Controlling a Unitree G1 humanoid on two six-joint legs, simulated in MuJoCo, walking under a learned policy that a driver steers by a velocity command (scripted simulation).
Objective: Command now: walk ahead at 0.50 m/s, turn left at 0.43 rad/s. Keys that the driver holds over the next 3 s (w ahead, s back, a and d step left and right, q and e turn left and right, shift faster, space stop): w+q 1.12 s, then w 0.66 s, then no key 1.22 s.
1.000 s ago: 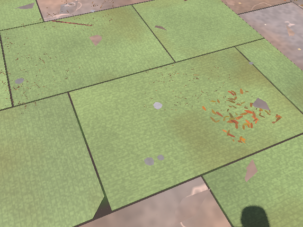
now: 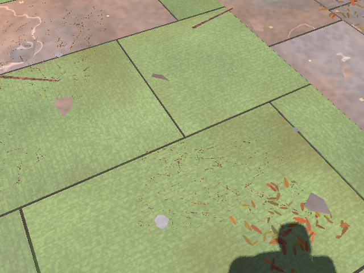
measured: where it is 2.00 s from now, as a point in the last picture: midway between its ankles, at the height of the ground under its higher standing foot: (85, 158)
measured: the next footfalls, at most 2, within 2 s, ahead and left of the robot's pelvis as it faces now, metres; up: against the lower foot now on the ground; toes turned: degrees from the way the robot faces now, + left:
right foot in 0.42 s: +0.42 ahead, -0.09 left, +0.00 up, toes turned +19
left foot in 0.94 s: +0.57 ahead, +0.27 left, +0.00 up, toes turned +35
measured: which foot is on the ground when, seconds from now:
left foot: down 0.00-0.44, up 0.46-0.92, down 0.94-1.00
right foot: up 0.00-0.40, down 0.42-0.94, up 0.96-1.00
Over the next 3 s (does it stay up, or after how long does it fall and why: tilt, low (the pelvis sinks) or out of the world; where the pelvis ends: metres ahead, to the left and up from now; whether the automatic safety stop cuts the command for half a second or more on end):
stays up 1.02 0.53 0.01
